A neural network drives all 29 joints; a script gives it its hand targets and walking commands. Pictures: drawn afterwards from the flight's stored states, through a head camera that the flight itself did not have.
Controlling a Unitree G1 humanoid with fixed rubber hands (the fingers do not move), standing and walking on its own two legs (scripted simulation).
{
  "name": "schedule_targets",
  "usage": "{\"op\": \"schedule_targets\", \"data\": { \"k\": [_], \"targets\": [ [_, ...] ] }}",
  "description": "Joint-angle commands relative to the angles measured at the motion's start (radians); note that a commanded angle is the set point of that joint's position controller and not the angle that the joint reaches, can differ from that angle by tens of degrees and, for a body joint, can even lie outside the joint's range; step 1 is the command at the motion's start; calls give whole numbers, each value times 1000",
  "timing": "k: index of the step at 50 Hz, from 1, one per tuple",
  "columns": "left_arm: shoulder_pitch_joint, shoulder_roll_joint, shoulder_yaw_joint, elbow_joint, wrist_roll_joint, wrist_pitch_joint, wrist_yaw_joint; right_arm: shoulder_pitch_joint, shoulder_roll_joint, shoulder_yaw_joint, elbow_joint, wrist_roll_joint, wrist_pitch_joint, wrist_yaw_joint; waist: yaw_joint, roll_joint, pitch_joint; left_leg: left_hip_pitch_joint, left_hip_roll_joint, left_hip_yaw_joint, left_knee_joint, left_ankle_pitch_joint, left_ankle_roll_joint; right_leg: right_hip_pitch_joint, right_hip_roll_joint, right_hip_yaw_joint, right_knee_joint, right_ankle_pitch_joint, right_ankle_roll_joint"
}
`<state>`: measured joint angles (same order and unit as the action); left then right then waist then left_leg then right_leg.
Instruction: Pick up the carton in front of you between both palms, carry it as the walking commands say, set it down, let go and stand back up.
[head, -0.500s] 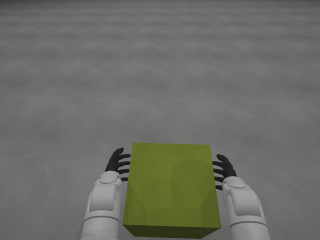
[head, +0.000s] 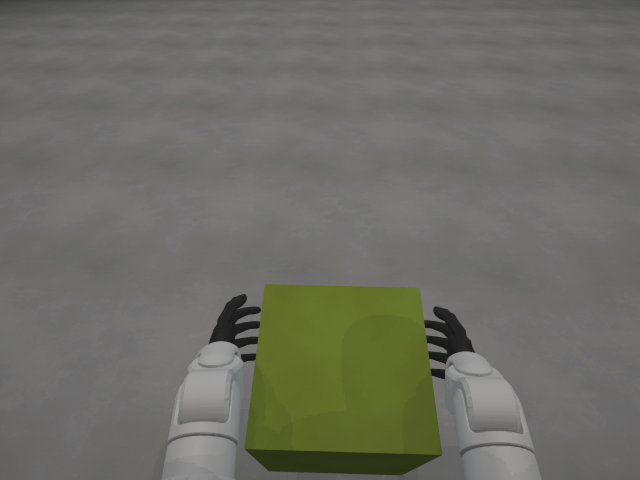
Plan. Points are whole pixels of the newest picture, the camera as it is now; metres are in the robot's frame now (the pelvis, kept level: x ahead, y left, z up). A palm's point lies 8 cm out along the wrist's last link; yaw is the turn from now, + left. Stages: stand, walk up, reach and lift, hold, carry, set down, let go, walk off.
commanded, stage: carry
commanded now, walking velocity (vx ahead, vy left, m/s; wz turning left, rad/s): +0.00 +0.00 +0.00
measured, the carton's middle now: (338, 387) +0.31 +0.00 -0.06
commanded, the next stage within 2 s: hold in 0.04 s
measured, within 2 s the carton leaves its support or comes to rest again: neither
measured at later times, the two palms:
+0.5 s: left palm (230, 364) +0.27 +0.14 +0.06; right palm (484, 395) +0.24 -0.16 +0.05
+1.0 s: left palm (227, 355) +0.31 +0.15 +0.02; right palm (448, 371) +0.29 -0.14 +0.01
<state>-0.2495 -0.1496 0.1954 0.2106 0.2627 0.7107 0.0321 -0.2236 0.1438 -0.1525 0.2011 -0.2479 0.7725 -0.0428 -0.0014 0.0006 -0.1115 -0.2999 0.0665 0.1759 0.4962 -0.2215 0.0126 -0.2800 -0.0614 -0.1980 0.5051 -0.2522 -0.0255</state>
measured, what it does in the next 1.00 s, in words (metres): stands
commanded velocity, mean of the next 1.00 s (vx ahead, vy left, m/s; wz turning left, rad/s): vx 0.00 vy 0.00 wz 0.00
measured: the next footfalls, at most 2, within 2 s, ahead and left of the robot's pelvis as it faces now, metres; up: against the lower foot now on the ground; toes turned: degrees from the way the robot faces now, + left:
none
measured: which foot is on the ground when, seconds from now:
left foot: down 0.00-1.00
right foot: down 0.00-1.00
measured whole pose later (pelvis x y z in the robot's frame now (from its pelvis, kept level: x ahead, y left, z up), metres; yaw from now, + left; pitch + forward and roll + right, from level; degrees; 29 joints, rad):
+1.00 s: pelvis -0.03 +0.02 -0.01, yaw -2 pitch -4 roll +0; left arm -0.56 -0.25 0.55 0.54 0.48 0.52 0.02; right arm -0.54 0.18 -0.49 0.60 -0.49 0.54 0.06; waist 0.01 0.01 0.06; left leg -0.29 -0.03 0.01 0.61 -0.25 0.03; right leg -0.30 0.01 0.01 0.63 -0.27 -0.02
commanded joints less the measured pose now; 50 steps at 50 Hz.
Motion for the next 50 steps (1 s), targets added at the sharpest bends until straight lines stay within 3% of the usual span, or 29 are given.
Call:
{"op": "schedule_targets", "data": {
  "k": [1, 2, 3, 4, 6, 8, 9, 15, 23, 35, 40, 43, 47, 50],
  "targets": [
    [-367, -945, -530, 3, -251, -5, -252, -527, 903, 532, -128, 277, -80, 250, 0, 1, -228, 85, 107, -115, -71, 128, 4, 74, -117, 125, -85, 144, 2],
    [-367, -945, -531, 3, -251, -5, -252, -527, 903, 533, -128, 277, -80, 250, 0, 1, -228, 85, 107, -115, -71, 128, 4, 73, -117, 125, -85, 145, 2],
    [-279, -972, -499, -16, -236, 0, -260, -438, 922, 508, -122, 262, -73, 261, 19, -15, -134, 232, -152, -251, -109, 352, 26, 239, 126, 286, -130, 380, -13],
    [-305, -958, -509, -48, -234, -11, -254, -460, 906, 508, -167, 253, -88, 255, 9, -15, -193, 270, -135, -278, -104, 415, 30, 255, 116, 314, -122, 457, -12],
    [-317, -927, -514, -52, -236, -13, -256, -428, 872, 481, -153, 225, -93, 237, 0, 5, -170, 241, -137, -279, -118, 417, 14, 327, 116, 303, -132, 456, -11],
    [-334, -903, -509, -58, -233, -16, -255, -417, 851, 455, -133, 212, -98, 227, -16, -23, -156, 225, -140, -271, -133, 310, 2, 368, 121, 303, -160, 344, -16],
    [-334, -902, -503, -50, -227, -16, -258, -431, 847, 460, -137, 211, -97, 228, -2, 1, -123, 183, -144, -269, -141, 281, 3, 388, 117, 304, -155, 339, -16],
    [-339, -915, -440, 22, -189, -17, -255, -531, 875, 482, -124, 235, -85, 257, 34, -6, -72, 195, -137, -272, -157, 117, 29, 326, 108, 297, -163, 173, -4],
    [-425, -951, -414, 88, -185, -13, -283, -578, 900, 430, -49, 214, -79, 280, 9, 3, -15, 192, -122, -268, -164, -22, 32, 260, 103, 292, -179, 7, -15],
    [-560, -988, -376, 169, -176, -31, -311, -700, 925, 373, 53, 192, -97, 315, -4, 7, -6, 185, -111, -275, -162, -147, 33, 207, 99, 289, -171, -130, -18],
    [-686, -989, -237, 325, -110, -78, -302, -823, 893, 237, 236, 120, -151, 334, -2, 4, 24, 171, -110, -283, -124, -217, 32, 114, 95, 289, -131, -210, -25],
    [-725, -950, -118, 418, -39, -110, -267, -863, 835, 118, 348, 41, -193, 329, 2, 23, 53, 104, -99, -296, -109, -249, 35, 75, 114, 269, -65, -181, -26],
    [-694, -853, 36, 463, 54, -164, -212, -827, 712, -22, 438, -65, -257, 298, 13, 17, 56, 39, -112, -284, -38, -147, 22, -39, 125, 264, 1, -116, -36],
    [-640, -783, 89, 465, 89, -238, -186, -767, 615, -68, 444, -110, -335, 279, 10, 10, 4, -33, -124, -269, 32, -5, 11, -129, 134, 259, 58, -23, -35]
  ]
}}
